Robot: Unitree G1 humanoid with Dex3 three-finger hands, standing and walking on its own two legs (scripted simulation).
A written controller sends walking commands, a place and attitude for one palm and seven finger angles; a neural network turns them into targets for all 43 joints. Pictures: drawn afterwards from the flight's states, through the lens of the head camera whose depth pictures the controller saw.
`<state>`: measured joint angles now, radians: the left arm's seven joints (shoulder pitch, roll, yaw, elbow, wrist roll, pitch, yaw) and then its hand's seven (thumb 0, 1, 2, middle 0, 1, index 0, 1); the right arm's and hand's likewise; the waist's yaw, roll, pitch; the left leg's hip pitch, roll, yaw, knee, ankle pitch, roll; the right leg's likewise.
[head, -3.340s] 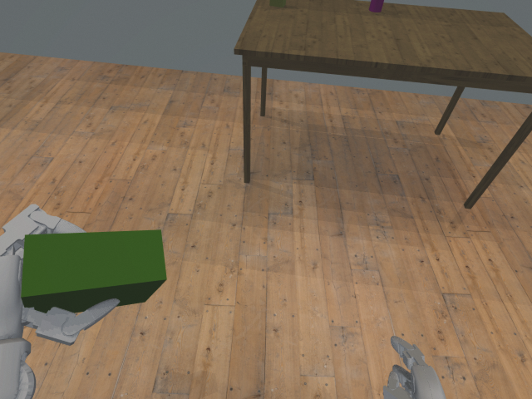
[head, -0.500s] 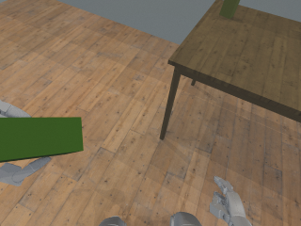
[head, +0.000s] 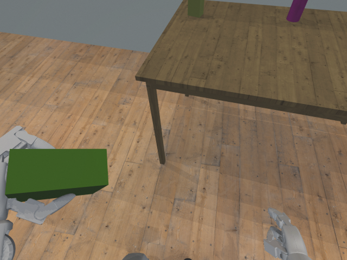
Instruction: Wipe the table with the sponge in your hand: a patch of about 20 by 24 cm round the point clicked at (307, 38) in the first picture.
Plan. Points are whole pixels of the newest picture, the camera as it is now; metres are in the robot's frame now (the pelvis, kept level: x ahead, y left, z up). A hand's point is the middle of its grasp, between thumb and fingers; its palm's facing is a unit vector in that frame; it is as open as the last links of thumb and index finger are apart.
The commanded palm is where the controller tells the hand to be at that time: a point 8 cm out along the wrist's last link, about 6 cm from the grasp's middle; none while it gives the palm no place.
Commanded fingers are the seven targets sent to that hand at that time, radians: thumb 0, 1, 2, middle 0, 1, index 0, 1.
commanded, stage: turn to face it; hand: left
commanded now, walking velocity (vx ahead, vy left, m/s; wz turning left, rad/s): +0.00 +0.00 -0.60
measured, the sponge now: (73, 175) +0.24 +0.18 +0.15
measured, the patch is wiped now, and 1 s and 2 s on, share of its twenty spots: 0.00 0.00 0.00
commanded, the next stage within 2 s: take the last steps up to it in 1.04 s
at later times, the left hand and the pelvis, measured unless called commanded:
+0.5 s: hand (80, 182) +0.21 +0.15 +0.18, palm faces +0.16 -0.86 -0.48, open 10.3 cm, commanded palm +0.18 +0.20 +0.18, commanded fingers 0.00 0.10 1.30 -1.20 -1.60 -1.20 -1.60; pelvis -0.06 -0.02 -0.01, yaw -19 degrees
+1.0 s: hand (120, 202) +0.18 +0.08 +0.17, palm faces -0.02 -0.89 -0.46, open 10.3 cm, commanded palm +0.16 +0.12 +0.18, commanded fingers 0.00 0.10 1.30 -1.20 -1.60 -1.20 -1.60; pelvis -0.13 -0.03 -0.01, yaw -32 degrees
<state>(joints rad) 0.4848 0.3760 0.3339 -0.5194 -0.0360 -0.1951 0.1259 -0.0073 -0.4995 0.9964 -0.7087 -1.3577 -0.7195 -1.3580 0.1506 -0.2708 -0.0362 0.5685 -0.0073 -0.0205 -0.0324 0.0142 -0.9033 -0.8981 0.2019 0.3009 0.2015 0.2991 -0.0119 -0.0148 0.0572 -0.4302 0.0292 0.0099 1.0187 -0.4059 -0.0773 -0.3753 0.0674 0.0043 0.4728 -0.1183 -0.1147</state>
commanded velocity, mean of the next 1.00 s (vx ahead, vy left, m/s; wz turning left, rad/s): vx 0.00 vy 0.00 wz -0.48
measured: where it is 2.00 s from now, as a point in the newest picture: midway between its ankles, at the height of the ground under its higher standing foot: outside the picture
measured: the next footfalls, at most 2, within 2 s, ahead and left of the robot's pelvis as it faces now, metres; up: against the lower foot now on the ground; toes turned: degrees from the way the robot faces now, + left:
left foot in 0.24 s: +0.00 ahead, +0.14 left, +0.00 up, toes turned -5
right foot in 0.54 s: -0.04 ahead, -0.17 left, +0.00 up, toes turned -24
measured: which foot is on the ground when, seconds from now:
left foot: up 0.00-0.22, down 0.24-0.54, up 0.56-0.86, down 0.88-1.00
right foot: down 0.00-0.26, up 0.28-0.52, down 0.54-0.90, up 0.92-1.00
